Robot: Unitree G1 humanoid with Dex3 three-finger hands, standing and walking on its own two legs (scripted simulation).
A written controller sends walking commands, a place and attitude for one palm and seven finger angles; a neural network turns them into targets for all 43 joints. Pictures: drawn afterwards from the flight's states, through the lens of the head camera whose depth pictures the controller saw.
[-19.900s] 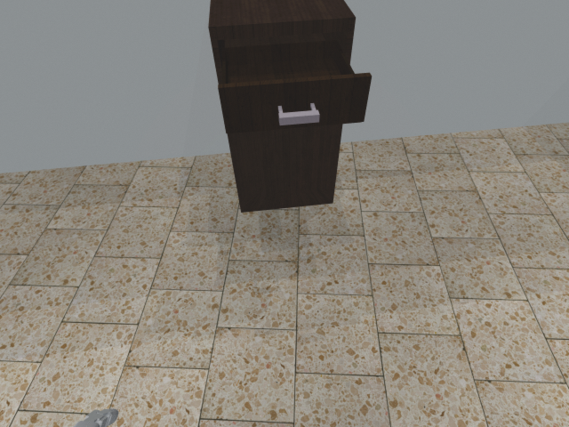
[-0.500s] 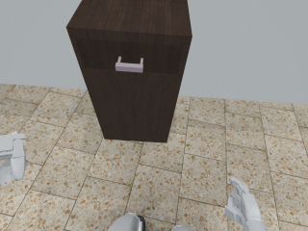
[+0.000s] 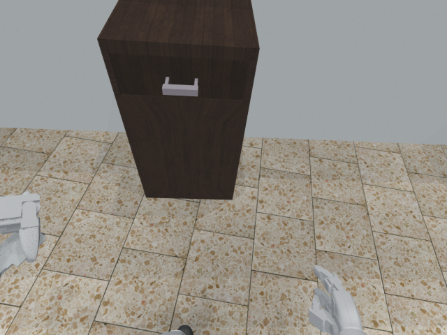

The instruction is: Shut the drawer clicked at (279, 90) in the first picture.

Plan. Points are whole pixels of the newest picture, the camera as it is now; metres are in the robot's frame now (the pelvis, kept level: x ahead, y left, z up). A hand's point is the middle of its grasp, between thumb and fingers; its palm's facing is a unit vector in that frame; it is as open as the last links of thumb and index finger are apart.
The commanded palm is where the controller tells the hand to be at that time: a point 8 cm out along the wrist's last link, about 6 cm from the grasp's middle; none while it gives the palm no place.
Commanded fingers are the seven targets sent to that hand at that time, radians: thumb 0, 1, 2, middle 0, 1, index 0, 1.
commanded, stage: stop stepping back and stand still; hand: left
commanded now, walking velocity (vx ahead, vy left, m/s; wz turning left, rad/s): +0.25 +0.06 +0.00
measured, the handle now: (181, 85) +0.78 +0.18 -0.04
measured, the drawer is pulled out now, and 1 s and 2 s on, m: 0.00 0.00 0.00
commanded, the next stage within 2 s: let the arm hang, fingers relaxed in 0.64 s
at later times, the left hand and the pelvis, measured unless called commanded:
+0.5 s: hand (12, 311) +0.13 +0.23 +0.17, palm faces +0.36 -0.81 -0.46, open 3.2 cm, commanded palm +0.07 +0.27 +0.18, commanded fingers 0.00 0.90 0.90 -1.40 -1.60 -1.40 -1.60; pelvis -0.06 -0.01 +0.00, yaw +1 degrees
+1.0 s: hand out of the picture +0.02 +0.19 -0.16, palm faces +0.01 -0.98 -0.21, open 3.0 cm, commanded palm none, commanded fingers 0.00 0.90 0.90 -0.84 -0.99 -0.84 -0.99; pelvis -0.07 +0.00 -0.01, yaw +2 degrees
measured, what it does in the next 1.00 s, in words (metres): steps on the spot: right foot, then left foot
